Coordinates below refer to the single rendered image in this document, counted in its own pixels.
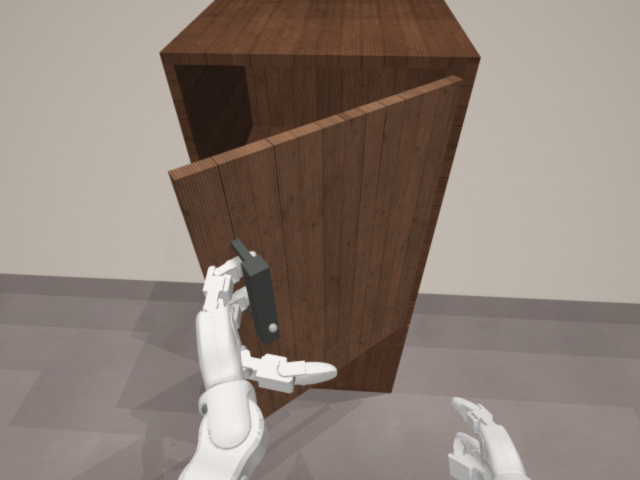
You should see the robot left forearm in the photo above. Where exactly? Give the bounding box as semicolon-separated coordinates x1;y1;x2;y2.
178;380;268;480

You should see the robot right hand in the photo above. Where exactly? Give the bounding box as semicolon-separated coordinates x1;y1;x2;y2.
448;397;526;480

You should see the robot left hand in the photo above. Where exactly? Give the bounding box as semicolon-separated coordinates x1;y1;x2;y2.
196;251;337;393

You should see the cupboard door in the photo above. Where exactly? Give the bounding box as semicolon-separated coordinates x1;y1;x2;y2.
168;75;463;419

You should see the handle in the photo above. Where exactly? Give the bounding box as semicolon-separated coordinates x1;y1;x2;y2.
231;238;280;346

